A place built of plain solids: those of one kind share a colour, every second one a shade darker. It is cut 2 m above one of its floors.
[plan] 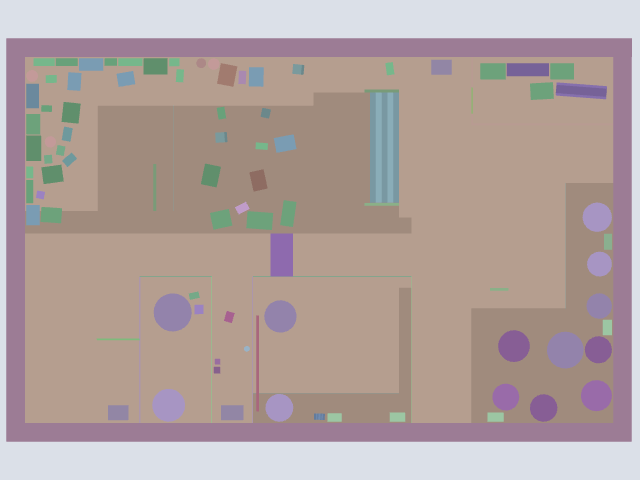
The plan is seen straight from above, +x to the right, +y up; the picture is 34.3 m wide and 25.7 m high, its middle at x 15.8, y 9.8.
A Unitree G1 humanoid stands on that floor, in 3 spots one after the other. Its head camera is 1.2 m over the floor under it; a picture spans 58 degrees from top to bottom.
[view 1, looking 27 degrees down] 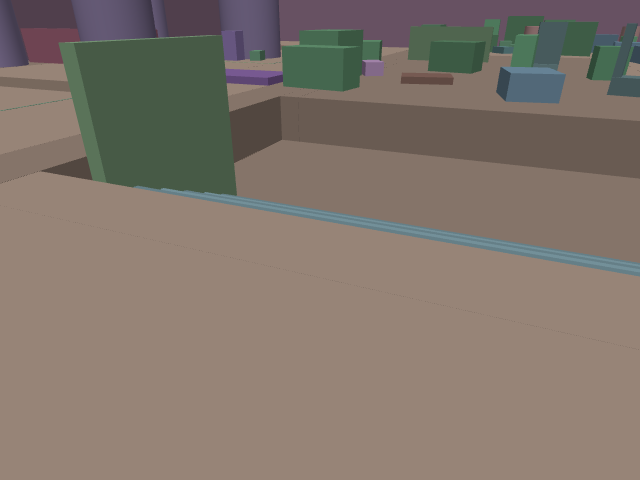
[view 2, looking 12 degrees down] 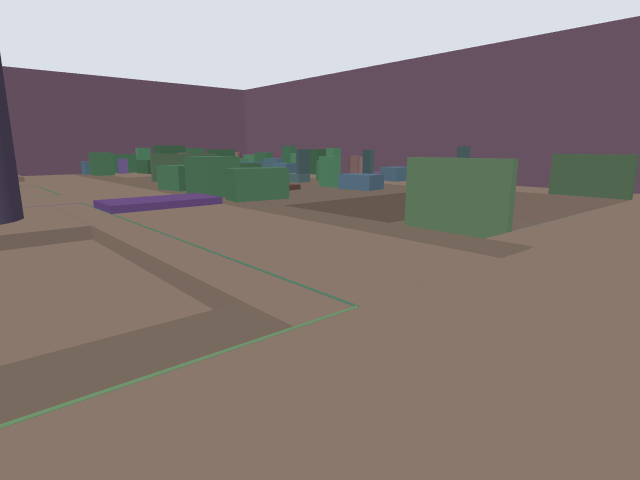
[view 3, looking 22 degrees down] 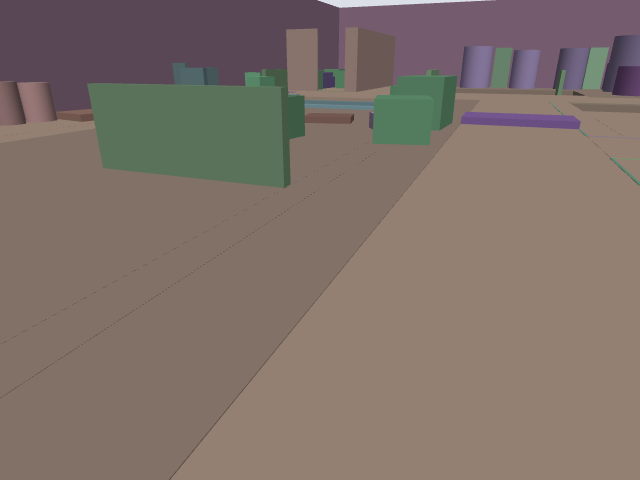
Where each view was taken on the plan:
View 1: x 22.47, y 14.74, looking -157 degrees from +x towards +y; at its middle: floor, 2.65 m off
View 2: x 22.90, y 5.55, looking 139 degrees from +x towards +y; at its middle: floor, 5.78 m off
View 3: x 2.92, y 9.35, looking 22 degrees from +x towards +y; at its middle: floor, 3.20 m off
